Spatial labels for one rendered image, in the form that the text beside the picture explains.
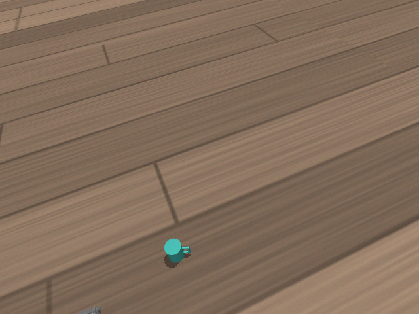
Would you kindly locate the mug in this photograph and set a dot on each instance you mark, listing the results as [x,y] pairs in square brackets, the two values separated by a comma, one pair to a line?
[175,251]

